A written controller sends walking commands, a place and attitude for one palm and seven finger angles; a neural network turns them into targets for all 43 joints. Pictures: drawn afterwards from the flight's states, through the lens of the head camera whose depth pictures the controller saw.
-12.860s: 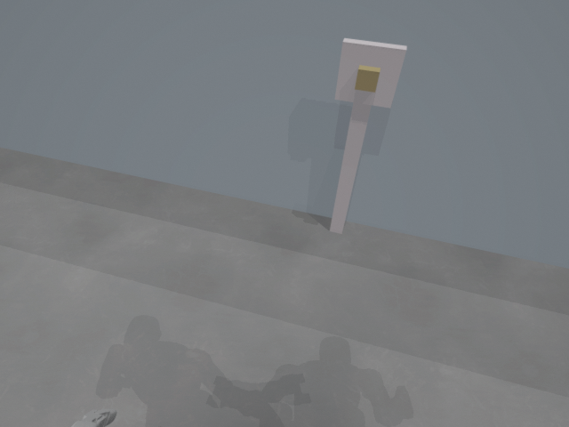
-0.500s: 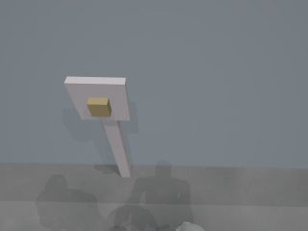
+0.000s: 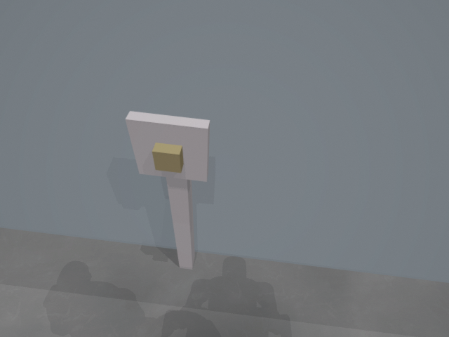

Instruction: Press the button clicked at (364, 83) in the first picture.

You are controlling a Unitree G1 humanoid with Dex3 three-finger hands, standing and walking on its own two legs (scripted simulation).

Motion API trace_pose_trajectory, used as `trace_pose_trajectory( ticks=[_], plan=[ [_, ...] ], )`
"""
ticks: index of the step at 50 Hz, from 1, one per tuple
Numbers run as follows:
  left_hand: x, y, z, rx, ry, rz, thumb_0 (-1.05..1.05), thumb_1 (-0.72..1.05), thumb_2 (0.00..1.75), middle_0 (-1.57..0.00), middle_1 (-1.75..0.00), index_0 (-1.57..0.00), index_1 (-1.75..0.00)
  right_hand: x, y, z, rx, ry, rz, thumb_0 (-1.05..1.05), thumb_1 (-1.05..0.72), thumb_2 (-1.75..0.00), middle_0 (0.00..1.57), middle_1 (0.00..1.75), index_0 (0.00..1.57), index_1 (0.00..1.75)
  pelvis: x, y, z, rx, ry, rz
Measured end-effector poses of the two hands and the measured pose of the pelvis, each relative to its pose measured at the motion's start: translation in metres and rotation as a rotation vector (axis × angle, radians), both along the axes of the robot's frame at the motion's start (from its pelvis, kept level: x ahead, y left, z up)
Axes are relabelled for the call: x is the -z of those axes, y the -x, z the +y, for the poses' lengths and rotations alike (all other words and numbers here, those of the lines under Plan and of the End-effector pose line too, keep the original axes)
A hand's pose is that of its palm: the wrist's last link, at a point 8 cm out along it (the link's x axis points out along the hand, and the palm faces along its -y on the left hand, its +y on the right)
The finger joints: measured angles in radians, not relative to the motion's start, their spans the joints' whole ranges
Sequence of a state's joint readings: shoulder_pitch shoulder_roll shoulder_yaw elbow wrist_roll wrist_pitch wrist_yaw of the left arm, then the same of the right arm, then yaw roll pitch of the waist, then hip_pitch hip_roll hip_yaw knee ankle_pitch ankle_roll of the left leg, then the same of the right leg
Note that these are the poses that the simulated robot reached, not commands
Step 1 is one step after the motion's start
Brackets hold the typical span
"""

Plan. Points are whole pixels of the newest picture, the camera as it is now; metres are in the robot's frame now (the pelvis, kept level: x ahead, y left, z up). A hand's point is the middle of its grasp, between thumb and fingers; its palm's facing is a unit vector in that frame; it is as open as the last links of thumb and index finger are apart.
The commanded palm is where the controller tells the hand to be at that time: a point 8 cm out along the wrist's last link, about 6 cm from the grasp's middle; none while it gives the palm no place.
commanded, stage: come to a stop and stand still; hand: left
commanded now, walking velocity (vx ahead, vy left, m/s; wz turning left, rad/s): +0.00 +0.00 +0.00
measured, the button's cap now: (168, 156) +0.49 +0.17 +0.01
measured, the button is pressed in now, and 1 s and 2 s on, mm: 0 0 0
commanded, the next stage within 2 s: look again from close up in 0.52 s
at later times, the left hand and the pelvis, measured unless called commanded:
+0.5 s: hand out of the picture -0.04 +0.14 -0.17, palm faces +0.02 -0.99 -0.14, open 7.4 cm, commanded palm none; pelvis -0.03 -0.01 +0.01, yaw +0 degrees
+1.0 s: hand out of the picture -0.02 +0.18 -0.17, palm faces +0.02 -0.98 -0.19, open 7.4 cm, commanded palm none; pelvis -0.03 +0.01 +0.00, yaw +0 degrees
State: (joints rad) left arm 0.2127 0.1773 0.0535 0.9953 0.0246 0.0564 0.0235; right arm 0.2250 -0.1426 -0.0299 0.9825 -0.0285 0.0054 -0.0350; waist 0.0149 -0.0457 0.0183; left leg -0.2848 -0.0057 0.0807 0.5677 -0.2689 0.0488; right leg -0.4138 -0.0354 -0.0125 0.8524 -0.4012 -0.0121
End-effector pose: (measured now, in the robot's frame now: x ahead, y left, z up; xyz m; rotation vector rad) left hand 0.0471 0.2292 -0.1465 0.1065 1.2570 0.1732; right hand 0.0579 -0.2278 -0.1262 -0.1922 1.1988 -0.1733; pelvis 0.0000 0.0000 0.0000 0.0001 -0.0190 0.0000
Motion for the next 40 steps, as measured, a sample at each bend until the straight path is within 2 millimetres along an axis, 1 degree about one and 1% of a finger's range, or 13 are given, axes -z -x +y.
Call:
trace_pose_trajectory(
  ticks=[4, 9, 12, 15, 18, 22, 27, 31, 34, 37, 40],
  plan=[
    [-0.006, 0.031, -0.001, -0.010, -0.004, 0.059, 0.01, 0.92, 0.90, -0.20, -0.29, -0.20, -0.30, 0.000, 0.000, 0.004, -0.020, -0.019, 0.007, 0.00, -0.93, -0.90, 0.20, 0.30, 0.20, 0.29, -0.005, 0.003, 0.002, 0.003, -0.007, 0.020],
    [-0.009, 0.068, -0.012, -0.001, -0.015, 0.147, 0.01, 0.92, 0.90, -0.20, -0.29, -0.20, -0.30, 0.010, 0.009, 0.004, 0.002, -0.060, 0.016, 0.00, -0.93, -0.90, 0.20, 0.30, 0.20, 0.29, -0.004, 0.011, -0.003, 0.017, -0.017, 0.025],
    [-0.014, 0.085, -0.020, 0.012, -0.005, 0.180, 0.01, 0.91, 0.90, -0.20, -0.29, -0.20, -0.30, 0.010, 0.018, -0.001, 0.017, -0.064, 0.023, -0.01, -0.94, -0.90, 0.21, 0.30, 0.20, 0.29, -0.007, 0.014, -0.004, 0.013, -0.008, 0.014],
    [-0.013, 0.094, -0.026, 0.015, 0.005, 0.192, 0.01, 0.91, 0.90, -0.20, -0.29, -0.20, -0.30, 0.009, 0.031, -0.006, 0.024, -0.058, 0.048, -0.01, -0.94, -0.90, 0.21, 0.30, 0.20, 0.29, -0.009, 0.017, -0.007, 0.014, -0.008, 0.001],
    [-0.011, 0.098, -0.032, 0.017, 0.019, 0.189, 0.01, 0.91, 0.90, -0.20, -0.29, -0.20, -0.30, 0.009, 0.048, -0.010, 0.027, -0.053, 0.088, 0.00, -0.93, -0.90, 0.20, 0.30, 0.20, 0.29, -0.009, 0.020, -0.010, 0.013, -0.006, -0.009],
    [-0.009, 0.096, -0.038, 0.024, 0.035, 0.173, 0.01, 0.91, 0.90, -0.20, -0.29, -0.20, -0.30, 0.009, 0.072, -0.010, 0.036, -0.055, 0.145, 0.00, -0.92, -0.90, 0.20, 0.30, 0.20, 0.29, -0.010, 0.024, -0.012, 0.010, -0.004, -0.013],
    [-0.008, 0.091, -0.042, 0.031, 0.042, 0.154, 0.01, 0.91, 0.90, -0.20, -0.29, -0.20, -0.30, 0.010, 0.100, -0.004, 0.053, -0.072, 0.209, 0.00, -0.91, -0.90, 0.20, 0.30, 0.19, 0.29, -0.010, 0.026, -0.014, 0.007, -0.003, -0.011],
    [-0.008, 0.088, -0.043, 0.034, 0.037, 0.149, 0.01, 0.91, 0.90, -0.20, -0.29, -0.20, -0.30, 0.012, 0.116, 0.004, 0.065, -0.092, 0.248, 0.00, -0.91, -0.90, 0.20, 0.30, 0.19, 0.29, -0.010, 0.026, -0.015, 0.005, -0.003, -0.008],
    [-0.008, 0.088, -0.040, 0.053, 0.018, 0.140, 0.01, 0.91, 0.90, -0.20, -0.29, -0.20, -0.30, 0.015, 0.118, 0.007, 0.063, -0.104, 0.248, 0.00, -0.91, -0.90, 0.20, 0.30, 0.20, 0.29, -0.007, 0.029, -0.013, 0.011, 0.017, -0.006],
    [-0.007, 0.086, -0.033, 0.060, 0.009, 0.134, 0.01, 0.91, 0.90, -0.20, -0.29, -0.20, -0.30, 0.017, 0.113, 0.012, 0.067, -0.103, 0.205, 0.00, -0.90, -0.90, 0.20, 0.30, 0.20, 0.29, -0.005, 0.030, -0.008, 0.008, 0.018, -0.013],
    [-0.005, 0.081, -0.024, 0.055, 0.000, 0.113, 0.01, 0.91, 0.90, -0.20, -0.29, -0.20, -0.30, 0.018, 0.104, 0.016, 0.060, -0.100, 0.165, 0.00, -0.90, -0.90, 0.20, 0.30, 0.20, 0.29, -0.004, 0.029, -0.004, 0.004, 0.017, -0.022]
  ],
)
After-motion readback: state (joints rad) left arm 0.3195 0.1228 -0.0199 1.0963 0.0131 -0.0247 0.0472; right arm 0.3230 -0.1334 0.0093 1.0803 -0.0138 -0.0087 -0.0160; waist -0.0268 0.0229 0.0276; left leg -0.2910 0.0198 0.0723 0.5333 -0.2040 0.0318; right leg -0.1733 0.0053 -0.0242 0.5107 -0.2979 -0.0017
